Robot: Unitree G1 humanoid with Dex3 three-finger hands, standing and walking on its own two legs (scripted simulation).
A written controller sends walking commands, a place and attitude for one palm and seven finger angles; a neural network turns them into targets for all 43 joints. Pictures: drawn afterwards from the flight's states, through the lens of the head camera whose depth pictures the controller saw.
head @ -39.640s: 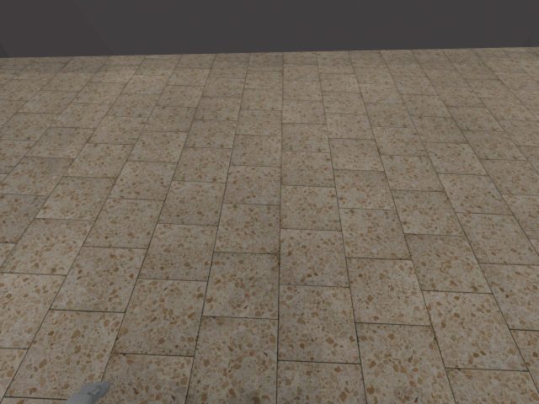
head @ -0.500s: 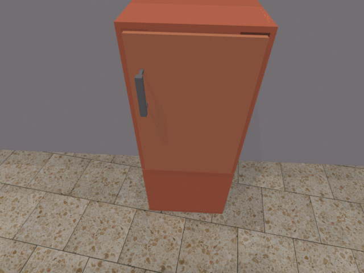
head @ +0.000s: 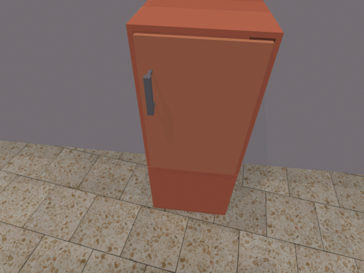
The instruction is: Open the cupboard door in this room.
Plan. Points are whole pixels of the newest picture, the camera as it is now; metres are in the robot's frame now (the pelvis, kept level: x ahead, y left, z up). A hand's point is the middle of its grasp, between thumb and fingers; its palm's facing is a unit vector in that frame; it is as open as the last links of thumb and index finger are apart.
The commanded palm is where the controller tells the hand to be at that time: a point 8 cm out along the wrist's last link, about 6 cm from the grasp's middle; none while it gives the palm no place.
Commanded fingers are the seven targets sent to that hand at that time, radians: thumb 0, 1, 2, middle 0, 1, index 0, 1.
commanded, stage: look again from close up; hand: left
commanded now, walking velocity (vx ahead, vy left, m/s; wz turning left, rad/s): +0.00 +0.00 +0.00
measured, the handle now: (150, 92) +0.62 +0.14 +0.08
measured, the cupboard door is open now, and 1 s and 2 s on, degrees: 0 0 0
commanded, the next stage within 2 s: shuffle to correct the standing spot in 0.30 s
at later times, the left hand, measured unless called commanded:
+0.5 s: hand out of the picture +0.03 +0.22 -0.16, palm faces +0.02 -0.96 -0.29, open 7.4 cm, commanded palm none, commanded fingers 0.00 0.90 0.90 -0.20 -0.30 -0.20 -0.30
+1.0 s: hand out of the picture -0.03 +0.14 -0.17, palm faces +0.07 -0.99 -0.11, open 7.4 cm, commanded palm none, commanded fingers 0.00 0.90 0.90 -0.20 -0.30 -0.20 -0.30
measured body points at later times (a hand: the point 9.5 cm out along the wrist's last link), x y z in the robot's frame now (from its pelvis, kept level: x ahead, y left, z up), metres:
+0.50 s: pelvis +0.00 +0.00 +0.00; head -0.02 -0.01 +0.45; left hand +0.03 +0.27 -0.14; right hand +0.03 -0.28 -0.14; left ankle +0.06 +0.08 -0.74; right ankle +0.09 -0.10 -0.73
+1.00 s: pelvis +0.04 +0.00 +0.00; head +0.04 +0.01 +0.45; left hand -0.03 +0.19 -0.16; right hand +0.07 -0.23 -0.15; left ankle +0.05 +0.12 -0.72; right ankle +0.05 -0.10 -0.74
